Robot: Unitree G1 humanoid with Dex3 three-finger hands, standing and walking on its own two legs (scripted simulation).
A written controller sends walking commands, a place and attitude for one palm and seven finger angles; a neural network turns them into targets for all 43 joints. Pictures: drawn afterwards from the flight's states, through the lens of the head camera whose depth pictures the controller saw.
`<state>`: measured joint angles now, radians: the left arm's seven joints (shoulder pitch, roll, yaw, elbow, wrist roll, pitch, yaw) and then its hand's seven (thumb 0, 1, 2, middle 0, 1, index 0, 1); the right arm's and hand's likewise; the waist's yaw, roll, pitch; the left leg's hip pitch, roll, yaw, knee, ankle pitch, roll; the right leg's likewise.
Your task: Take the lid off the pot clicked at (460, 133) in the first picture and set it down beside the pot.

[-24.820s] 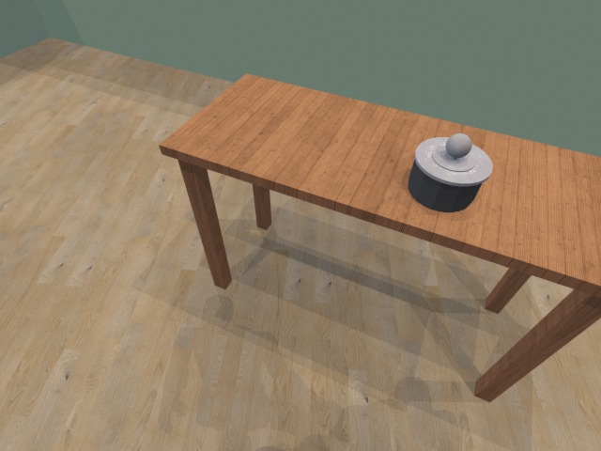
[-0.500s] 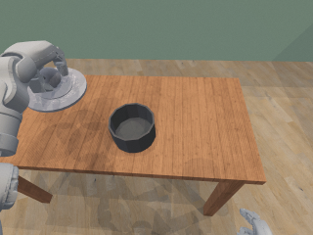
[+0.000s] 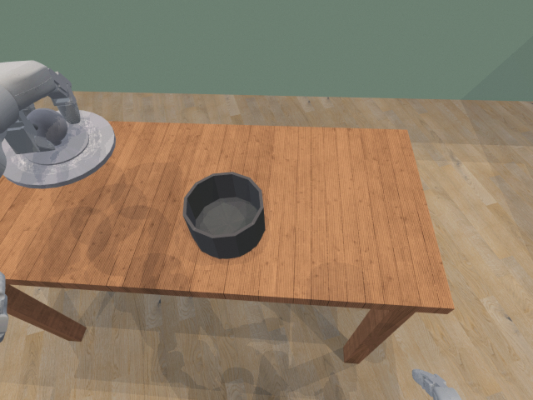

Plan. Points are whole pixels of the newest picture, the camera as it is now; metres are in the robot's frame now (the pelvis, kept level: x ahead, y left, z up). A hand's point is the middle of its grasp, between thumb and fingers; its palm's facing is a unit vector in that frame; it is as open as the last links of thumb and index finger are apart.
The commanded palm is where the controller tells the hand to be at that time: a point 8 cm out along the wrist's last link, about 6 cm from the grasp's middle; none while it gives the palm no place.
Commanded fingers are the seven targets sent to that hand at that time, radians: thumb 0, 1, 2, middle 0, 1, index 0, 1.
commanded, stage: move the lid sideways beside the pot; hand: left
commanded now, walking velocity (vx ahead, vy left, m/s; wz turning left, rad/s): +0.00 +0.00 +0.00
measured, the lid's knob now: (46, 126) +0.45 +0.33 +0.17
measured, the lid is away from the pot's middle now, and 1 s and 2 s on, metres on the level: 0.23 0.24 0.24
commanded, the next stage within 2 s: lower the lid onto the table in 0.10 s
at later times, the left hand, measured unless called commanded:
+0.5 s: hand (40, 140) +0.42 +0.32 +0.17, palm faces -0.33 -0.02 -0.94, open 7.9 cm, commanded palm +0.42 +0.32 +0.24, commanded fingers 0.00 0.58 1.03 -0.88 -1.02 -0.88 -1.01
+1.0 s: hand (52, 156) +0.43 +0.33 +0.13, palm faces -0.39 -0.05 -0.92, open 7.9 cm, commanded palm +0.44 +0.33 +0.21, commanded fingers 0.00 0.58 1.03 -0.88 -1.02 -0.88 -1.01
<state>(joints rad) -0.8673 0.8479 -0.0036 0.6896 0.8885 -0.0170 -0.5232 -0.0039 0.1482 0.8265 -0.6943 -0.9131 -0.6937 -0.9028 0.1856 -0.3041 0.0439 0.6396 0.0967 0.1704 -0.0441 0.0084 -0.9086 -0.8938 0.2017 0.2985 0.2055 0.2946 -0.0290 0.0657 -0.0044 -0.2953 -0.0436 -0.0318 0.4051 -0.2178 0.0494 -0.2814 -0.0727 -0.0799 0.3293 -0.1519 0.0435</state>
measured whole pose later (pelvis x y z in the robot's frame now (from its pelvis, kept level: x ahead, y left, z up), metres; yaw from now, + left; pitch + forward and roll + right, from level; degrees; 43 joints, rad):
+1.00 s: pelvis +0.01 +0.01 +0.00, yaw -1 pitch +8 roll -2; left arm -0.83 0.84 0.01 0.82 0.89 -0.15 -0.47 0.00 0.15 0.82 -0.69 -0.91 -0.69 -0.90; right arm 0.21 -0.30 0.03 0.67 0.09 0.18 -0.07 0.01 -0.91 -0.89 0.20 0.30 0.21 0.29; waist -0.04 0.04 0.00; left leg -0.34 -0.04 -0.02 0.45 -0.25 0.06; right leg -0.31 -0.07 -0.07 0.34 -0.16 0.05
